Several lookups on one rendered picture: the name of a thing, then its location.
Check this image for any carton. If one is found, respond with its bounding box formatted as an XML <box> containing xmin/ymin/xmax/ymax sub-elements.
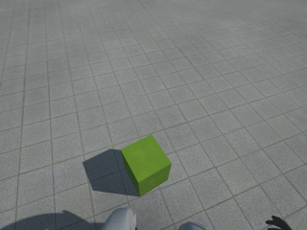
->
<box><xmin>120</xmin><ymin>135</ymin><xmax>172</xmax><ymax>196</ymax></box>

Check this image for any robot left thigh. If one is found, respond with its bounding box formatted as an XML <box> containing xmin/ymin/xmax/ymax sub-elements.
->
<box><xmin>101</xmin><ymin>208</ymin><xmax>136</xmax><ymax>230</ymax></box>

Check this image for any right robot hand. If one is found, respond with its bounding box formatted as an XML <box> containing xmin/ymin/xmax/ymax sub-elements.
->
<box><xmin>265</xmin><ymin>216</ymin><xmax>292</xmax><ymax>230</ymax></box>

